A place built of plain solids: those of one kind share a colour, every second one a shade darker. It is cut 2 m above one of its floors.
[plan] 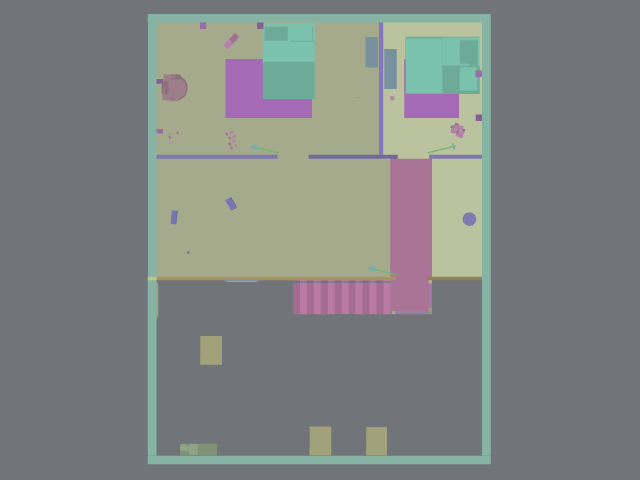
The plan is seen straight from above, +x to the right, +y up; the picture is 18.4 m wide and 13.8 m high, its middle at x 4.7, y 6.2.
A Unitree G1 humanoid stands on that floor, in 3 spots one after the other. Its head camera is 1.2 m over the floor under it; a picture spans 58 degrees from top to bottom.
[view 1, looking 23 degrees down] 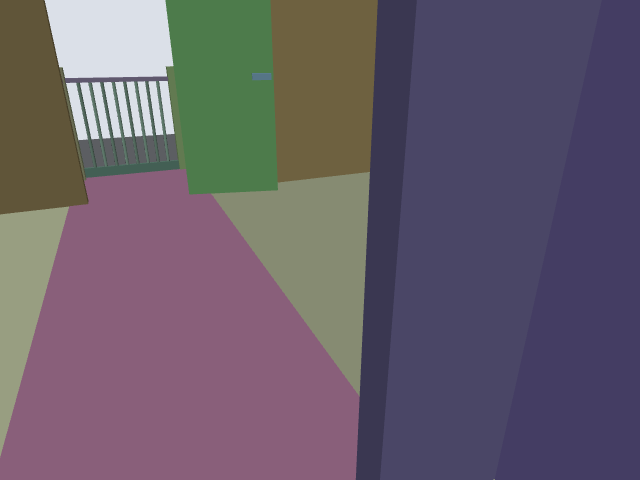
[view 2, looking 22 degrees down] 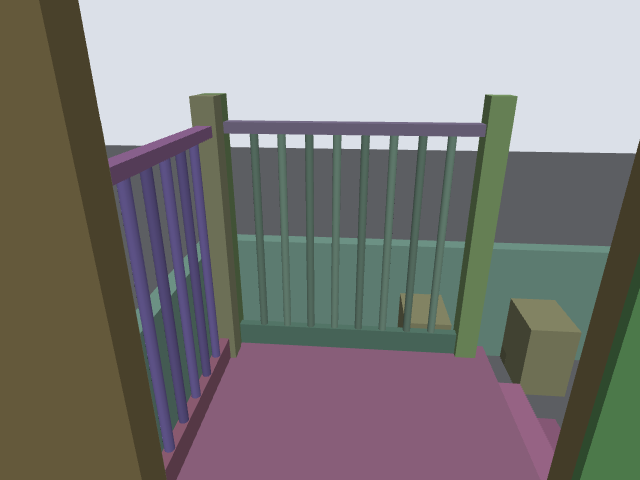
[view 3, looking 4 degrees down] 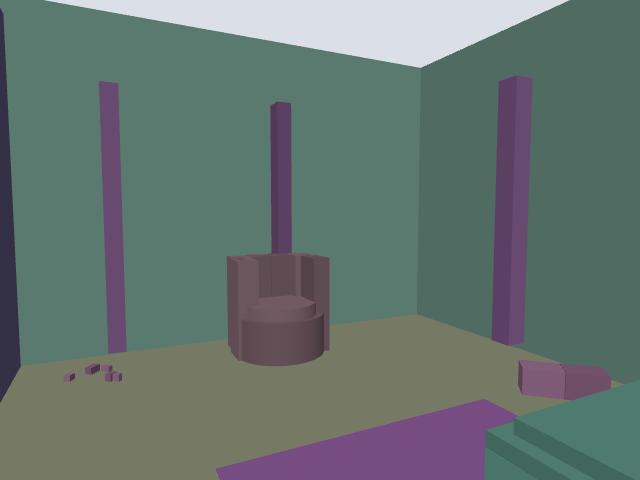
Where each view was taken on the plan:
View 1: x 7.39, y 9.29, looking -114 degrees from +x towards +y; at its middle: upper_floor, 3.07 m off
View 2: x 7.32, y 5.79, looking -85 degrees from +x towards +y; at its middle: wall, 6.41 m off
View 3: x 3.93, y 9.29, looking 154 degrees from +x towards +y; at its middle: wall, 4.38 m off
